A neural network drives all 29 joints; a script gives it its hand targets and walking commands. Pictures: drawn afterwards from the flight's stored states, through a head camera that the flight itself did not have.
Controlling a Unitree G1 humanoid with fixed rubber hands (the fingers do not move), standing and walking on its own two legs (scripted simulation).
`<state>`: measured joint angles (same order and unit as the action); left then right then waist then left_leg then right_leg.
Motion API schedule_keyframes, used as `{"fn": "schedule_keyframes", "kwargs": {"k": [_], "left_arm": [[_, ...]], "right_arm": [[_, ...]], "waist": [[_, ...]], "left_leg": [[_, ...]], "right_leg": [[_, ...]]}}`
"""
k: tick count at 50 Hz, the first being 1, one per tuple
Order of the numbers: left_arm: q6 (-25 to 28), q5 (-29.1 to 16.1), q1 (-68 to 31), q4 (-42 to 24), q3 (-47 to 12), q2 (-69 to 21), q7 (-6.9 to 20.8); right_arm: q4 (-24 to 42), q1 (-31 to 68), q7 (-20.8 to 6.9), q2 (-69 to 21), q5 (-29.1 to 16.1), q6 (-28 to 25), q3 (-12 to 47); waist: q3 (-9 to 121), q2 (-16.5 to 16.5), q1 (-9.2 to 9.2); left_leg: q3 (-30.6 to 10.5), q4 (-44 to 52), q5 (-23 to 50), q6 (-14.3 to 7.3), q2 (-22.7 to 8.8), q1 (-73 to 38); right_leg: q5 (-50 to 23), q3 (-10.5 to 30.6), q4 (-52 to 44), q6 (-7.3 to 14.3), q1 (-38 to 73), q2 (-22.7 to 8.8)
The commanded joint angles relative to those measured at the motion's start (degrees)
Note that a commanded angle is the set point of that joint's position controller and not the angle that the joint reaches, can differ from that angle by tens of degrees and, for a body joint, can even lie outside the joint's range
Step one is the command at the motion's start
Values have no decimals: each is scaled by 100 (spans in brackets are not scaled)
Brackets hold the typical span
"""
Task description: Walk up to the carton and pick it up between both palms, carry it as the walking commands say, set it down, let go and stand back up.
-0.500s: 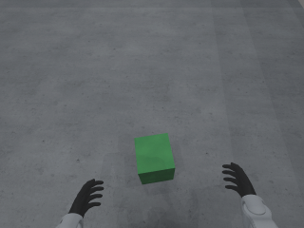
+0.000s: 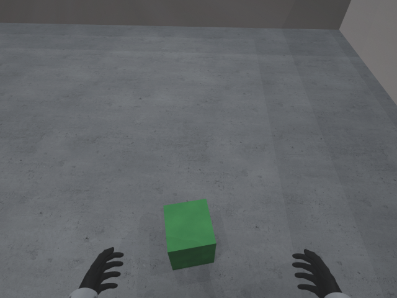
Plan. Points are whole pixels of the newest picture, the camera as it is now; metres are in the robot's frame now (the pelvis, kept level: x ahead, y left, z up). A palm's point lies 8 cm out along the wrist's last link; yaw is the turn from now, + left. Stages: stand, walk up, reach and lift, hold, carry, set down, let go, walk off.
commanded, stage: let go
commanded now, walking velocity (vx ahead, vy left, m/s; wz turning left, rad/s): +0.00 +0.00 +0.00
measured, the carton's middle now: (189, 234) +0.51 +0.07 -0.65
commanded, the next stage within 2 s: stand in 0.12 s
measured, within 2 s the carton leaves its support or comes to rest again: neither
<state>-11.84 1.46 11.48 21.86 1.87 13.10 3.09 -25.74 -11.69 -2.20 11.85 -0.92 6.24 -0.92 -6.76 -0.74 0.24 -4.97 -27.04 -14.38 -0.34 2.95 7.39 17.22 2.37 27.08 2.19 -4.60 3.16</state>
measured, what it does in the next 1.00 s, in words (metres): stands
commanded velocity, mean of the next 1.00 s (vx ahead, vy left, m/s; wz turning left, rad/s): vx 0.00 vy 0.00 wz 0.00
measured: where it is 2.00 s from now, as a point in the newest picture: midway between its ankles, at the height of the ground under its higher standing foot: outside the picture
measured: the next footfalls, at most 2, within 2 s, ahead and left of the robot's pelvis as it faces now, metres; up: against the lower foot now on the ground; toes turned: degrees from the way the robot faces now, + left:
none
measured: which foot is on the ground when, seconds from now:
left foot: down 0.00-1.00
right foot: down 0.00-1.00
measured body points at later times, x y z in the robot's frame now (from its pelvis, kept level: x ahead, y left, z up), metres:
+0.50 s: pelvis +0.04 +0.04 +0.00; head +0.02 +0.07 +0.45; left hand +0.20 +0.33 -0.10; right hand +0.17 -0.26 -0.07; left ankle +0.01 +0.12 -0.74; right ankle -0.02 -0.09 -0.74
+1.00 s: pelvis +0.01 +0.04 +0.00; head -0.01 +0.05 +0.45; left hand +0.16 +0.32 -0.10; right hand +0.12 -0.27 -0.08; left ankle +0.01 +0.12 -0.74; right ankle -0.02 -0.09 -0.74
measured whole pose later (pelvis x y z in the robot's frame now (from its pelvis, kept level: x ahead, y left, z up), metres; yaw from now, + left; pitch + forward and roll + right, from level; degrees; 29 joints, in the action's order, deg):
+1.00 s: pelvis +0.01 +0.04 +0.00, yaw -3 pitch -2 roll +0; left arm 0.7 1.4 11.5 45.3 1.9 20.2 -1.5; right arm -48.6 -10.2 0.7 18.9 1.8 -1.3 -3.4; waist 2.5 -2.2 -0.1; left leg -0.8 -24.7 -14.1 -3.4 4.1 8.6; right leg 16.1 6.5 24.8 -0.5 -6.7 1.6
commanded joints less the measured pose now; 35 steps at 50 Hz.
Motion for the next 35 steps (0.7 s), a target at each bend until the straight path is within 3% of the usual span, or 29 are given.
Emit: {"fn": "schedule_keyframes", "kwargs": {"k": [1,2,3,4,5,6,7,8,9,10,11,12,13,14,15,17,19,20,23,24,25,26,27,28,29,30,31,33,35], "left_arm": [[-60,-77,-235,-445,184,577,-127],[-43,-141,-219,-521,141,532,-142],[-77,-170,-263,-613,126,472,-180],[-68,-193,-56,-511,73,476,-221],[-96,-227,-148,-560,124,334,-287],[408,-15,-380,241,360,1285,-392],[650,33,-303,291,436,1181,-435],[731,32,-371,339,397,1259,-422],[838,104,-364,409,352,1072,-353],[954,21,-428,464,324,1199,-323],[1057,40,-386,679,376,1125,-335],[1025,73,-502,668,279,901,-307],[1021,35,-231,814,356,1169,-336],[1059,59,-379,868,430,1356,-345],[1113,49,-371,972,337,1184,-312],[1135,-54,-349,1130,379,1220,-336],[1136,-58,-211,1192,413,1382,-382],[1177,-36,-202,1182,317,1174,-354],[1132,0,-205,1303,396,1335,-447],[1095,-49,-255,1287,293,1158,-423],[1119,-39,-102,1389,277,1228,-445],[1179,12,-178,1387,311,1228,-436],[1200,15,-206,1422,297,1355,-443],[1183,50,-365,1366,267,1264,-399],[1219,135,-176,1480,293,1403,-427],[1202,51,-334,1418,292,1426,-386],[1223,-1,-151,1470,265,1401,-431],[1290,18,-73,1586,204,1325,-414],[1279,14,-246,1573,292,1384,-415]], "right_arm": [[371,-102,130,599,35,-173,-128],[788,377,186,791,-12,-249,-169],[593,-73,164,699,99,-246,-155],[532,-110,182,683,63,-266,-139],[569,-155,123,721,5,-272,82],[-295,67,223,1090,339,-337,-386],[-319,40,276,1365,338,-442,-479],[-269,86,275,1261,404,-454,-399],[-365,-29,274,1472,391,-482,-544],[-470,143,238,1392,395,-585,-483],[-681,73,259,1352,373,-609,-471],[-654,206,234,1440,353,-660,-520],[-737,257,248,1331,346,-713,-505],[-691,157,219,1233,298,-735,-475],[-814,350,252,1241,329,-772,-437],[-1045,192,281,1212,323,-767,-407],[-1033,176,282,1427,319,-721,-481],[-1022,128,279,1533,248,-752,-528],[-1170,-2,395,1620,312,-743,-531],[-1078,80,396,1744,314,-771,-578],[-1235,-91,415,1784,341,-789,-587],[-1174,85,416,1576,324,-808,-517],[-1260,189,410,1689,332,-775,-564],[-1206,23,439,1616,307,-836,-545],[-1298,184,403,1638,307,-788,-519],[-1153,523,381,1733,316,-830,-527],[-1258,375,345,1686,365,-809,-539],[-1445,60,360,1713,289,-874,-563],[-1570,150,365,1569,283,-903,-513]], "waist": [[544,-286,-71],[1003,-190,-50],[933,-435,-176],[980,-146,-96],[741,222,-147],[1038,-902,112],[1139,-610,-7],[1019,-335,91],[1024,-91,-102],[1013,-47,-31],[890,86,45],[1090,542,-58],[916,304,2],[1137,-82,-15],[1122,380,-10],[1288,585,97],[1347,208,28],[1424,560,-36],[1357,23,-89],[1317,624,-135],[1152,795,-139],[1334,606,-14],[1089,279,-68],[912,145,-213],[642,246,-27],[1067,-98,-36],[861,303,46],[1091,-28,-170],[1037,207,-69]], "left_leg": [[350,139,818,102,91,-164],[254,-30,966,121,44,-169],[340,6,1085,132,55,-365],[296,-33,1392,176,72,-183],[73,-61,1950,208,-38,-290],[-119,-70,1519,198,-352,244],[-289,-35,920,52,-458,326],[-330,-40,1194,-19,-509,771],[-156,84,775,16,-407,460],[-195,65,1237,50,-456,306],[-376,207,939,-60,-552,565],[-455,327,684,-82,-570,696],[-482,211,907,-115,-609,659],[-429,261,1202,-34,-572,519],[-331,84,1676,-46,-571,338],[-369,177,2113,-51,-614,342],[-398,84,2851,-77,-647,138],[-343,98,2871,-64,-703,-70],[-455,131,3046,-66,-848,-315],[-484,138,2995,-56,-755,-278],[-610,214,3027,-64,-868,-518],[-743,399,2654,-183,-1008,-378],[-708,370,2709,-156,-1004,-378],[-952,468,2477,-160,-1086,-26],[-706,559,1886,-228,-880,228],[-776,553,1280,-248,-881,113],[-708,538,1583,-255,-823,251],[-489,367,1929,-115,-740,133],[-598,524,2417,125,-787,-68]], "right_leg": [[-1505,42,-515,-293,-469,-350],[-1684,4,-364,-316,-383,-376],[-1749,-46,-381,-320,-514,-297],[-1981,-67,-309,-299,-363,-224],[-1952,-63,-248,-272,-809,-192],[-1293,129,-250,-369,-654,-338],[-658,367,-257,-282,-462,-404],[-680,431,-163,-215,-360,-453],[-365,492,-332,-232,-542,-472],[-540,510,-220,-214,-708,-508],[-505,616,-191,-165,-613,-496],[-481,531,-111,-216,-417,-476],[-730,642,-223,-175,-498,-515],[-553,420,-116,-204,-307,-400],[-1189,562,-184,-178,-525,-509],[-1487,593,-93,-163,-309,-485],[-1932,453,73,-183,-325,-428],[-1892,524,80,-196,-368,-508],[-1885,507,235,-164,-583,-502],[-1723,455,98,-257,-615,-426],[-1573,554,165,-208,-901,-461],[-1259,533,193,-230,-679,-436],[-1318,383,140,-229,-933,-328],[-1233,504,220,-196,-838,-453],[-1029,543,-48,-175,-788,-474],[-923,587,-108,-171,-671,-497],[-1138,530,-107,-130,-574,-524],[-1309,691,-305,-145,-306,-620],[-1496,650,-69,-130,-348,-577]]}}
